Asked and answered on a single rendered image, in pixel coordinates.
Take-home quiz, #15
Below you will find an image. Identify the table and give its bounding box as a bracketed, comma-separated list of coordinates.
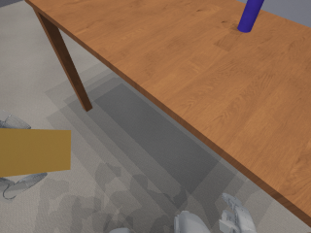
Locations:
[24, 0, 311, 233]

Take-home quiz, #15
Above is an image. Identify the right robot hand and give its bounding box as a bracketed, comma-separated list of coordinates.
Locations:
[219, 193, 258, 233]

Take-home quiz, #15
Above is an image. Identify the sponge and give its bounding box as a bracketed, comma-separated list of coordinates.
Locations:
[0, 128, 71, 178]

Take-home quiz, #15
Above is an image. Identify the robot right thigh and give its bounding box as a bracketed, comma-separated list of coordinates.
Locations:
[174, 213, 211, 233]

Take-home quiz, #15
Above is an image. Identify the left robot hand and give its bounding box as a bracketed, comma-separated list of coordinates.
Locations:
[0, 110, 48, 204]

